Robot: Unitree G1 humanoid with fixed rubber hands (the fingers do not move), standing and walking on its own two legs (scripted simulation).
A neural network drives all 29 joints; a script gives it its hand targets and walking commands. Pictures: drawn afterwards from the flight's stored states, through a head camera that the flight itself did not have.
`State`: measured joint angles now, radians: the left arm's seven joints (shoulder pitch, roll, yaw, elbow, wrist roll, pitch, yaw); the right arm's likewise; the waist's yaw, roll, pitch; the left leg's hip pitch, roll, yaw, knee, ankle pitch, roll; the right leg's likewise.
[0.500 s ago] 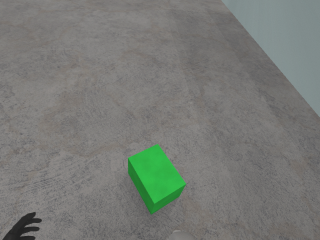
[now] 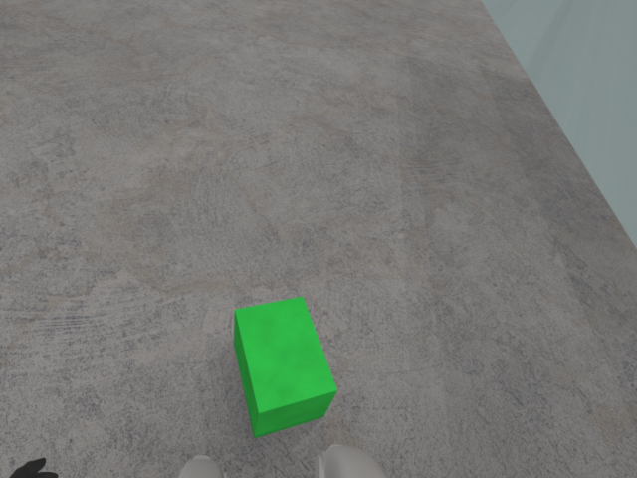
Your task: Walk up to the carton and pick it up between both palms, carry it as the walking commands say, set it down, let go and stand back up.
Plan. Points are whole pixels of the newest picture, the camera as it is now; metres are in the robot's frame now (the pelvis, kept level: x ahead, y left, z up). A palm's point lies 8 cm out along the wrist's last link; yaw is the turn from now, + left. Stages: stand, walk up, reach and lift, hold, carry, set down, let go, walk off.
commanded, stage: walk up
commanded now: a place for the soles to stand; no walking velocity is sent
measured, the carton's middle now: (279, 364) +0.55 -0.02 -0.61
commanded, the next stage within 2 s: none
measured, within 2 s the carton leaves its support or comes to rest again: neither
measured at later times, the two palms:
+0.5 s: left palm out of the picture -0.05 +0.12 -0.10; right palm out of the picture +0.20 -0.51 -0.02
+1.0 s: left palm out of the picture +0.03 +0.14 -0.07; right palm (580, 387) +0.29 -0.48 -0.09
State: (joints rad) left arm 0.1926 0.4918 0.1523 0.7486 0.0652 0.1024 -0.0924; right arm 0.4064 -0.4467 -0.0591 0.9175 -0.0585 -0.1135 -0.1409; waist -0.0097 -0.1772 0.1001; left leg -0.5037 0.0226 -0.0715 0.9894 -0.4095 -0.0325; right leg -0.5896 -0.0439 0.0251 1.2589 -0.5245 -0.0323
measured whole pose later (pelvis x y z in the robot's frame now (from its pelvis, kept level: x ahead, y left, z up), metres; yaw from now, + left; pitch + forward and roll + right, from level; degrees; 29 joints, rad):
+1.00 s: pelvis +0.07 -0.21 +0.01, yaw +22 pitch -1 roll -1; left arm 0.17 0.42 0.04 0.92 -0.01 -0.04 0.07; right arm 0.13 -0.44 -0.10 0.91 -0.03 0.02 0.03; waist 0.00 0.05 0.12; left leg -0.52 -0.03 -0.01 1.00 -0.46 0.04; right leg -0.47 -0.09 0.00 0.99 -0.50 -0.02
